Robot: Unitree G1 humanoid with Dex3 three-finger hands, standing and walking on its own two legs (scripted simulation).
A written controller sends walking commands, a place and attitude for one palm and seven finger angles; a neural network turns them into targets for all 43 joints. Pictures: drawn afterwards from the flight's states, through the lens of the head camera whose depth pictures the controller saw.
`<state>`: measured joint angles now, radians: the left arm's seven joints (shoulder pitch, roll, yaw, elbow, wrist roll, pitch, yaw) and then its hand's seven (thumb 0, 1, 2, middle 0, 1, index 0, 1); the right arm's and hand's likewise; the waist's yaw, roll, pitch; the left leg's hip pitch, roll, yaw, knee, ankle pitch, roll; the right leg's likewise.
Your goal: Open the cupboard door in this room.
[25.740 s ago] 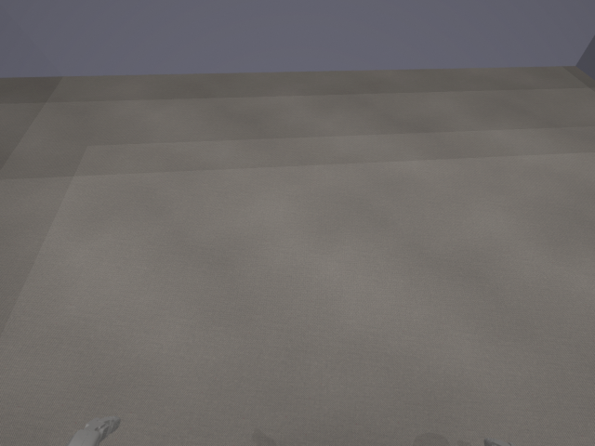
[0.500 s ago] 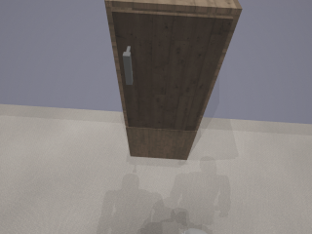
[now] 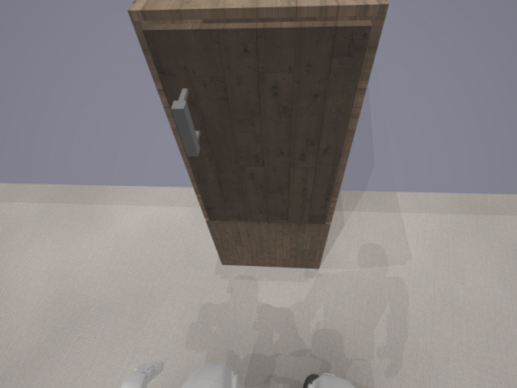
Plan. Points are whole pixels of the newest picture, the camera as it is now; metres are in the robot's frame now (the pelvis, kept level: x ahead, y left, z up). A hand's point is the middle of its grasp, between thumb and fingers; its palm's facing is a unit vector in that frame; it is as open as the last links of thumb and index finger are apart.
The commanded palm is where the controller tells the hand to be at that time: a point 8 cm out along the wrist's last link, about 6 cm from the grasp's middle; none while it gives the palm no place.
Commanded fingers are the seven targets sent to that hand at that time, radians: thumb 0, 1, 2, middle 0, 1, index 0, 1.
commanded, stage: come to a stop and stand still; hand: left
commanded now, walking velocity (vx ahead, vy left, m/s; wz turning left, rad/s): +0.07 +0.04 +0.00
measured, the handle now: (189, 123) +0.57 +0.17 +0.06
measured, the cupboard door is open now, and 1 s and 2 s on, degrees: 0 0 0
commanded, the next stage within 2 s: look again from close up in 1.24 s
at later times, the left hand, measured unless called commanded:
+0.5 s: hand out of the picture -0.05 +0.24 -0.17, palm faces +0.00 -0.98 -0.18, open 7.3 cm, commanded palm none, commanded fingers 0.00 0.90 0.90 -0.20 -0.30 -0.20 -0.30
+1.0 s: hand out of the picture +0.04 +0.17 -0.16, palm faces +0.01 -0.96 -0.26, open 7.2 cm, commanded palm none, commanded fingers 0.00 0.90 0.90 -0.20 -0.30 -0.20 -0.30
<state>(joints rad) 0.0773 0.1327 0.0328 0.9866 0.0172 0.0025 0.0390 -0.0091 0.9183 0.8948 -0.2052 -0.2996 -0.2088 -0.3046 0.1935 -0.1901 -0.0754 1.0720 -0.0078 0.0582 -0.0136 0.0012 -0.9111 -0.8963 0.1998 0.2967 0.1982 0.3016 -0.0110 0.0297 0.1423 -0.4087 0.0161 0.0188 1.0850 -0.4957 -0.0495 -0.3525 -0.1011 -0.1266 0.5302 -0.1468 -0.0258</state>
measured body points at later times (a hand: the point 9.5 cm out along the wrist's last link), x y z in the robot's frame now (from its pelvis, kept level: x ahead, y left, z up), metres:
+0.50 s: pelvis -0.02 +0.05 +0.02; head +0.01 +0.08 +0.46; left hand -0.05 +0.29 -0.15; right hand -0.04 -0.17 -0.13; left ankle -0.05 +0.16 -0.73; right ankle -0.08 -0.08 -0.68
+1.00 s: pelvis -0.02 -0.02 +0.00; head -0.02 -0.05 +0.44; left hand +0.04 +0.22 -0.14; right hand -0.03 -0.23 -0.18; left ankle -0.05 +0.16 -0.73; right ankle -0.06 -0.10 -0.73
